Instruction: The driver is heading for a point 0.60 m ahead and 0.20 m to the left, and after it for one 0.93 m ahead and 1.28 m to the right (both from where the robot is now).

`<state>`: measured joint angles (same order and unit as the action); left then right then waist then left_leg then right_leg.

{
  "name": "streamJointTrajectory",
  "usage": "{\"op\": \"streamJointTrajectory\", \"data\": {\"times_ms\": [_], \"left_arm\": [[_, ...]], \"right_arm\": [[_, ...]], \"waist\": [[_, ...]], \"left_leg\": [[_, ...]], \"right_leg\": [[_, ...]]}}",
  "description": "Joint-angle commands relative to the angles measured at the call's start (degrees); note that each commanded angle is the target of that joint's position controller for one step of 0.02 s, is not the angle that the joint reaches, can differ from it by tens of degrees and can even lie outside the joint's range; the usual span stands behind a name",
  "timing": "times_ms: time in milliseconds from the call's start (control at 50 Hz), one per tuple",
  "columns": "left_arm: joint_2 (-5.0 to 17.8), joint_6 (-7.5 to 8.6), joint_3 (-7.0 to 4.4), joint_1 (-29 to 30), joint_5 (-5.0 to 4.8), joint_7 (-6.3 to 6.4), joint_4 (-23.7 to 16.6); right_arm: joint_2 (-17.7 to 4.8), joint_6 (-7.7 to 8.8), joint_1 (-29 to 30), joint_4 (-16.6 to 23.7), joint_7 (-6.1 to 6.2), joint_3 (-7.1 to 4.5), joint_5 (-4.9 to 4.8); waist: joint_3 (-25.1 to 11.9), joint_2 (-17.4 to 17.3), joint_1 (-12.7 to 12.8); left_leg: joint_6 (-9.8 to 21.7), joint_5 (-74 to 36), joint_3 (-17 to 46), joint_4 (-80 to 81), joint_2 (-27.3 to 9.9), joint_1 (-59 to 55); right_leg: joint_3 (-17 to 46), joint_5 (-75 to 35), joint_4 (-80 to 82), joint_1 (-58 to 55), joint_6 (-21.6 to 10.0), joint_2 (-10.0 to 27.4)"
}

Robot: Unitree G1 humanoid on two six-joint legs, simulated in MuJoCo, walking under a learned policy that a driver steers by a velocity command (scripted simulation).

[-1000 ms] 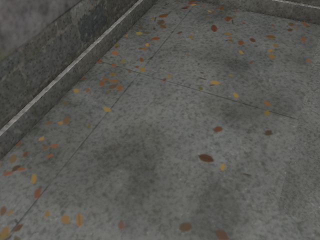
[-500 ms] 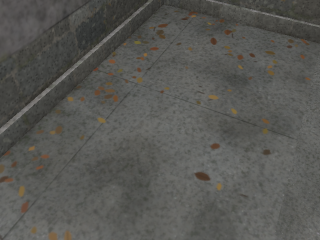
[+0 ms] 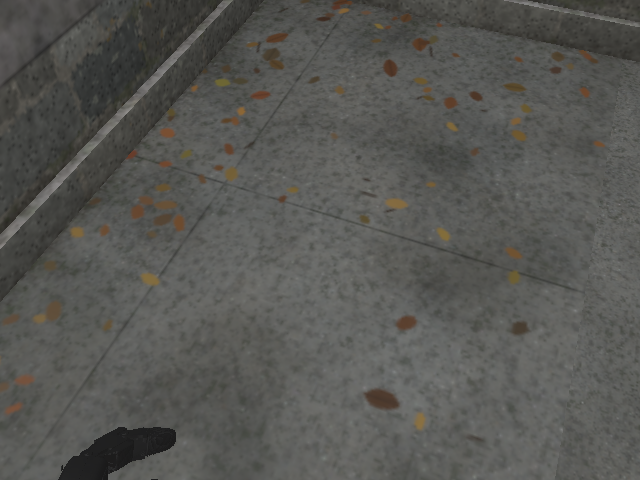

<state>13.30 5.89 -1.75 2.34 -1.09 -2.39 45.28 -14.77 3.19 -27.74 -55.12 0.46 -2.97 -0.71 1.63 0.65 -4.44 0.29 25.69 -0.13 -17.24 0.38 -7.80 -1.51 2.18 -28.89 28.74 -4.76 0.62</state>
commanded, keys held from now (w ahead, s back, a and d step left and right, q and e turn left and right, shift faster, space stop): w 0.16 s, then w+q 0.58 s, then w+e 0.26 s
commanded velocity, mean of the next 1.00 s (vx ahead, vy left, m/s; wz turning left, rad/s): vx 0.49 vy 0.00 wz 0.24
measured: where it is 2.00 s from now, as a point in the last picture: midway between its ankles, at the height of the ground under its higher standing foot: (289, 216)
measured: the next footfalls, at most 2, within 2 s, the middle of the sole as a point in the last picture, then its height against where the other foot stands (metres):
left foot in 0.60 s outside the picture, level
right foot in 1.10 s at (299, 316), level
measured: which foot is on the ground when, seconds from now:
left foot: down 0.00-0.02, up 0.04-0.58, down 0.60-1.00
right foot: down 0.00-0.58, up 0.60-1.00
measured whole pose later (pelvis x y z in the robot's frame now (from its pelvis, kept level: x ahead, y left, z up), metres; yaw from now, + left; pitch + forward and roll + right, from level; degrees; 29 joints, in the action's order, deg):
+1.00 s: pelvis +0.56 +0.07 +0.02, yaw +16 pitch +2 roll +1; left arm 17.0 6.1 -0.9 -4.8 -0.4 -2.4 44.6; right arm -16.9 3.9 -17.6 -45.1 0.7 -2.4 0.5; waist 1.3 3.0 -3.2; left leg 3.6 15.5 1.8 -12.1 4.8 -1.7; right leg 1.4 -8.2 -30.2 36.2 0.3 4.0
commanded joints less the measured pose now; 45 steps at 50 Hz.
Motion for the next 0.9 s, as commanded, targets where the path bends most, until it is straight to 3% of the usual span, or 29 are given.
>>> {"op": "streamJointTrajectory", "data": {"times_ms": [20,40,60,80,100,140,200,260,340,380,400,480,500,540,560,580,600,620,640,660,680,700,720,740,780,820,840,860,900], "left_arm": [[18.4,-0.14,-5.88,-27.5,1.33,1.18,3.9],[15.1,-0.16,-4.83,-27.9,0.96,0.84,4.4],[11.4,0.15,-3.67,-22.4,0.32,0.68,3.8],[9.2,0.21,-2.94,-17.3,0.35,0.73,2.6],[7.7,0.38,-2.37,-13.4,0.83,0.52,2.1],[5.8,0.90,-1.75,-10.8,1.81,0.19,2.2],[7.8,1.56,-2.20,-12.8,1.49,0.89,3.6],[9.4,1.49,-2.52,-15.9,2.04,1.85,5.2],[10.2,0.99,-2.34,-17.1,2.11,2.42,6.0],[10.1,0.54,-2.27,-19.0,1.85,2.58,6.7],[9.5,0.46,-2.03,-20.9,1.30,2.60,7.5],[10.8,-1.21,-2.25,-23.4,1.08,2.72,8.7],[11.2,-1.74,-2.39,-23.1,0.92,2.86,8.5],[12.8,-2.42,-2.76,-21.5,0.89,3.41,7.6],[13.6,-2.82,-2.98,-20.9,1.04,3.93,7.1],[13.5,-3.16,-2.90,-20.1,1.10,4.32,6.5],[12.7,-2.49,-2.28,-20.2,1.61,4.39,4.8],[3.8,-0.26,0.41,-26.4,2.92,2.64,2.4],[10.1,2.21,-0.91,-20.4,1.08,1.70,2.1],[12.1,3.41,-1.40,-13.2,-0.61,1.41,-0.7],[10.6,3.87,-0.93,-12.0,-0.07,1.76,-1.5],[10.4,3.50,-1.29,-12.3,0.34,2.03,-1.0],[10.4,2.70,-1.54,-13.9,0.64,2.14,-1.1],[9.8,1.89,-1.45,-15.1,1.14,2.11,-1.6],[8.3,0.82,-1.02,-16.8,1.96,1.99,-1.3],[7.5,0.51,-0.32,-12.9,2.34,1.81,-2.7],[7.6,0.55,-0.30,-11.1,1.74,1.32,-3.1],[7.3,0.65,-0.19,-9.4,1.80,1.23,-3.3],[6.7,1.18,0.15,-3.9,1.20,1.01,-4.6]], "right_arm": [[-1.7,0.92,-2.5,5.4,-0.22,0.68,1.32],[-1.0,2.27,-4.0,4.2,-0.47,1.12,-0.31],[-7.3,3.27,1.9,5.8,-0.59,-0.47,-1.89],[-8.4,3.72,7.1,7.2,-0.47,-0.68,-2.29],[-7.9,3.60,9.3,7.6,-0.09,-0.83,-1.48],[-6.3,2.19,7.5,7.0,0.25,-1.12,-0.49],[-4.3,0.98,8.7,7.7,0.22,-0.88,-0.74],[-4.8,0.56,13.6,8.9,0.27,-1.13,-0.24],[-4.4,0.87,19.1,10.6,-0.48,-1.01,-1.04],[-3.8,0.92,22.6,12.0,-1.03,-0.53,-0.98],[-3.1,0.97,24.7,13.1,-1.56,-0.15,-0.40],[-2.4,1.36,29.9,17.2,-3.26,0.62,-0.72],[-2.7,1.26,30.6,18.2,-3.96,0.55,-0.45],[-4.5,0.80,27.3,18.5,-4.58,-0.31,-0.32],[-6.7,0.54,21.6,17.6,-4.37,-1.39,-0.43],[-9.8,0.41,12.1,15.2,-3.73,-3.24,-0.71],[-14.6,-0.16,2.6,13.7,-2.37,-5.08,-0.74],[-19.3,-0.10,4.1,14.4,-2.32,-5.52,-0.08],[-13.5,0.08,2.3,14.9,-2.30,-4.07,0.32],[-11.4,0.50,4.7,15.0,-2.18,-3.50,0.63],[-10.4,0.83,8.7,15.5,-2.12,-3.16,0.19],[-8.2,0.96,12.3,16.8,-1.88,-2.53,0.08],[-7.2,0.93,14.0,17.3,-1.18,-2.04,0.54],[-7.2,1.06,14.0,17.5,-1.02,-1.97,0.32],[-7.1,1.35,13.6,16.4,-0.73,-1.49,0.22],[-8.7,1.77,12.4,15.5,-0.44,-1.84,-0.04],[-9.7,1.70,12.1,15.3,-0.11,-1.97,0.12],[-11.2,1.52,12.2,15.2,-0.25,-2.27,0.78],[-11.9,1.41,9.6,14.0,0.32,-2.19,1.08]], "waist": [[-20.7,8.6,11.5],[-25.7,14.7,11.0],[-15.1,9.9,10.6],[-8.7,6.1,9.0],[-4.6,2.5,7.0],[-2.9,4.2,3.5],[-0.8,3.4,2.6],[0.6,1.7,4.2],[1.5,2.3,6.2],[2.6,1.3,7.9],[3.3,0.1,8.9],[4.6,0.7,10.4],[4.2,0.5,10.0],[0.5,3.8,7.2],[-2.8,5.9,4.0],[-7.8,4.8,-1.2],[-13.9,-2.1,-5.2],[-20.0,-16.9,1.9],[-24.3,-9.7,-2.6],[-15.2,-6.5,-3.2],[-10.3,-0.5,-0.4],[-6.6,0.7,2.1],[-5.6,-0.5,4.3],[-5.0,-1.4,5.5],[-4.1,-2.6,6.2],[-1.6,-3.2,4.6],[-0.8,-3.3,4.0],[-0.6,-3.4,2.8],[-0.5,-3.5,0.8]], "left_leg": [[1.5,-21.7,-0.6,-45.4,-1.1,34.6],[1.1,6.6,6.8,-57.0,3.6,44.4],[2.4,3.8,8.1,-60.9,-0.4,50.2],[3.3,-2.0,6.2,-58.9,-3.7,50.1],[3.2,-6.7,5.0,-55.2,-6.3,47.4],[2.9,-11.3,5.3,-50.3,-8.9,40.8],[1.2,-15.8,4.5,-45.8,-9.7,42.8],[0.2,-24.5,5.9,-37.9,-9.3,48.2],[1.0,-33.9,4.9,-27.8,-6.7,47.7],[1.5,-34.7,3.8,-24.2,-6.4,48.9],[1.6,-34.4,3.4,-21.9,-6.2,49.8],[2.6,-27.4,0.3,-17.9,-5.4,54.4],[3.2,-24.2,-1.3,-17.1,-4.4,52.7],[5.2,-18.4,-5.3,-17.5,-0.9,43.6],[6.4,-15.6,-6.9,-17.8,1.5,35.7],[8.5,-18.3,-6.4,-14.3,3.4,22.3],[12.5,-18.1,6.9,-12.8,-4.4,4.0],[24.3,-13.2,40.3,-7.1,-19.0,-15.3],[24.4,-10.0,46.4,-0.8,-20.1,-17.7],[21.2,-14.4,37.4,0.2,-17.9,-11.7],[19.2,-20.0,30.1,0.6,-15.4,-2.7],[17.9,-25.6,24.9,1.6,-13.3,4.8],[17.1,-28.1,22.0,3.4,-11.4,10.3],[17.3,-29.1,21.5,4.6,-10.9,13.2],[17.4,-32.0,15.9,6.6,-10.2,17.5],[16.8,-33.4,11.8,8.8,-9.0,19.4],[15.4,-31.9,9.3,8.8,-7.7,20.2],[13.9,-32.2,7.0,8.5,-6.5,20.8],[11.8,-28.2,6.2,9.0,-7.5,19.3]], "right_leg": [[26.9,9.3,-0.7,-50.8,-11.8,17.1],[47.5,19.6,11.6,-54.0,-15.9,22.7],[40.7,23.3,13.6,-45.7,-12.2,20.2],[31.7,20.7,14.7,-36.3,-9.9,17.9],[25.3,14.8,16.6,-27.5,-8.7,15.5],[18.0,9.0,19.7,-18.6,-7.5,11.7],[12.9,5.7,23.3,-15.8,-8.5,11.4],[8.0,0.3,24.0,-18.7,-7.8,11.3],[1.2,-3.5,23.9,-21.6,-5.2,10.0],[-0.5,-4.5,23.8,-25.1,-4.9,11.0],[-1.2,-4.8,23.5,-27.2,-4.9,11.9],[-3.3,-12.2,18.1,-37.4,-4.3,14.7],[-3.9,-17.5,16.3,-38.0,-4.0,15.2],[-6.4,-38.3,9.0,-38.0,-2.7,14.8],[-7.6,-47.6,1.7,-37.0,-1.6,14.2],[-9.1,-47.3,-10.4,-32.1,0.2,12.2],[-9.0,-29.4,-28.1,-17.3,2.3,9.6],[-3.1,27.2,-48.1,8.9,5.6,-3.6],[8.0,30.0,-53.0,14.7,4.5,-2.3],[7.7,24.8,-51.8,19.1,3.3,0.2],[7.4,19.8,-46.6,17.5,3.0,3.1],[6.6,17.5,-41.1,14.2,3.5,4.7],[7.3,15.9,-38.4,9.7,4.3,5.8],[7.2,15.8,-36.1,8.0,5.3,5.8],[5.3,12.8,-31.4,7.0,7.2,6.8],[3.9,5.0,-22.2,7.7,8.1,6.8],[3.3,-0.5,-16.4,6.4,8.0,6.5],[2.5,-5.7,-12.0,4.1,7.7,5.9],[1.3,-12.6,-6.9,2.2,7.2,4.0]]}}
Velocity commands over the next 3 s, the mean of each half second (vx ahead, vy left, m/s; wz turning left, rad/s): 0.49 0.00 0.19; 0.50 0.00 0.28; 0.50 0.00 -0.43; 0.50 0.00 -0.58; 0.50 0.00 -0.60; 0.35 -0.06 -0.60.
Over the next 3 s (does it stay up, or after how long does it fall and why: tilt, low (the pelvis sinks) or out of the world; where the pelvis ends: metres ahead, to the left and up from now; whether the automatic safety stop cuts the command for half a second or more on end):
stays up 1.55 -0.22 0.03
